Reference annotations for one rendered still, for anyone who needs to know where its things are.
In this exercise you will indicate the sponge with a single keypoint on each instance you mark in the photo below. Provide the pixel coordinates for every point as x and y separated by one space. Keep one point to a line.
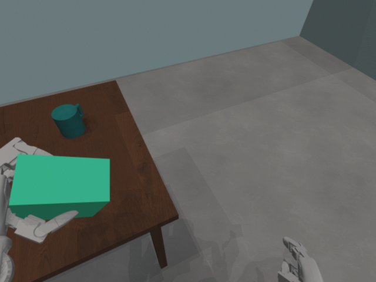
47 186

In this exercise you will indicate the table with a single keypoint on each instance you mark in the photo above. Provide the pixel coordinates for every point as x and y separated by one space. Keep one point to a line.
139 200

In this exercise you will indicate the robot left forearm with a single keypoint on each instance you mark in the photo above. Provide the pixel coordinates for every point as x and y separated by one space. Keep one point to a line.
7 267

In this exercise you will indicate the left robot hand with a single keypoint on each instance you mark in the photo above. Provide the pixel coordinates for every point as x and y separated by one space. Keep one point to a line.
31 227

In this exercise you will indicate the right robot hand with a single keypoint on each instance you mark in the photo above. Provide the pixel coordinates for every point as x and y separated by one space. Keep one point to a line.
305 271

